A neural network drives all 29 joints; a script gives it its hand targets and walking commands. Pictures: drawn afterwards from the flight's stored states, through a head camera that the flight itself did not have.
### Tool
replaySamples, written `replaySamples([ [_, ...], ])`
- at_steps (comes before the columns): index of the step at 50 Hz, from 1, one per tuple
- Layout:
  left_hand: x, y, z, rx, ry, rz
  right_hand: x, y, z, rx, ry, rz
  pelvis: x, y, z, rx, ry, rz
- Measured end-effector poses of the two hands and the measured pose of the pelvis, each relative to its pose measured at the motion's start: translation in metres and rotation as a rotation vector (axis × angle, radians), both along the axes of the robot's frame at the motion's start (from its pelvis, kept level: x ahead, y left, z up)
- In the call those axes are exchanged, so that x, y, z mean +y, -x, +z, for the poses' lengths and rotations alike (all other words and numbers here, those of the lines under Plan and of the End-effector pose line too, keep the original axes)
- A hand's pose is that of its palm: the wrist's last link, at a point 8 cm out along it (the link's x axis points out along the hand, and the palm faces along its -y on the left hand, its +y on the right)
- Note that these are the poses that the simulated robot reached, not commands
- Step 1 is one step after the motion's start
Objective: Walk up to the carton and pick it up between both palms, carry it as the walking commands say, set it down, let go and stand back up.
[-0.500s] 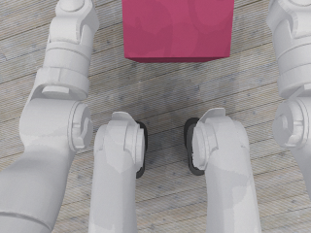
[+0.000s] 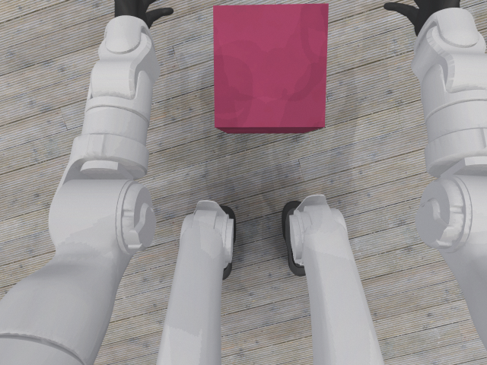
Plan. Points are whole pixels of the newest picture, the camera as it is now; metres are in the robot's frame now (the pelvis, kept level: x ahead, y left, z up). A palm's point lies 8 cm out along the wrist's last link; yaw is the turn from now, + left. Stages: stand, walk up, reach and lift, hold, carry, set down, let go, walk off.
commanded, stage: set down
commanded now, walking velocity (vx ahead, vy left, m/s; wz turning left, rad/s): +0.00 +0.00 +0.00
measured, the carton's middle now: (267, 82) +0.53 -0.04 -0.39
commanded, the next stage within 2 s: let go in 0.62 s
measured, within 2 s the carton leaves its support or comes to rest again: neither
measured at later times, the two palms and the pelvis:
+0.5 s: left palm out of the picture +0.56 +0.14 +0.05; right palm out of the picture +0.53 -0.23 +0.05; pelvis +0.03 +0.00 +0.15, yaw -1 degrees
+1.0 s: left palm out of the picture +0.45 +0.18 +0.10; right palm out of the picture +0.43 -0.24 +0.09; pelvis +0.07 -0.01 +0.21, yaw -2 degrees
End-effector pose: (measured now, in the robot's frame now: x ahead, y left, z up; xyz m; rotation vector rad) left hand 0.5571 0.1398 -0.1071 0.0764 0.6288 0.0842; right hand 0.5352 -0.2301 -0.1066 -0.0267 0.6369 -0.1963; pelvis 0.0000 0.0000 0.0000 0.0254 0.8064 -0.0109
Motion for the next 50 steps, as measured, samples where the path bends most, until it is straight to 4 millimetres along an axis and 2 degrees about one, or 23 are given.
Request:
replaySamples([
  [11,0.004,0.001,0.068,-0.001,0.002,-0.001,-0.007,0.003,0.069,-0.003,-0.005,0.002,0.002,-0.01,0.064,0.001,0.004,-0.003],
  [24,0.003,0.001,0.15,-0.003,0.005,-0.016,-0.004,0.005,0.148,-0.01,-0.01,0.022,0.003,-0.025,0.141,-0.036,0.006,-0.009],
  [29,0.0,0.0,0.163,0.013,-0.01,-0.029,-0.002,0.004,0.161,0.004,-0.001,0.034,0.002,-0.03,0.157,-0.04,0.009,-0.01],
  [34,-0.002,0.005,0.158,0.034,-0.027,-0.036,-0.002,0.009,0.158,0.03,0.017,0.043,0.0,-0.036,0.166,-0.038,0.011,-0.012],
  [38,0.002,0.02,0.152,0.053,-0.056,-0.034,-0.004,0.022,0.153,0.059,0.055,0.062,-0.002,-0.042,0.173,-0.043,0.011,-0.013],
  [41,0.011,0.039,0.156,0.07,-0.08,-0.034,-0.007,0.039,0.156,0.083,0.081,0.081,-0.003,-0.049,0.18,-0.058,0.01,-0.016],
  [45,0.024,0.071,0.173,0.096,-0.098,-0.041,-0.009,0.068,0.171,0.113,0.091,0.105,-0.004,-0.06,0.193,-0.099,0.01,-0.02],
  [50,0.038,0.107,0.204,0.112,-0.096,-0.053,-0.012,0.102,0.201,0.129,0.084,0.115,-0.005,-0.071,0.21,-0.183,0.015,-0.019],
])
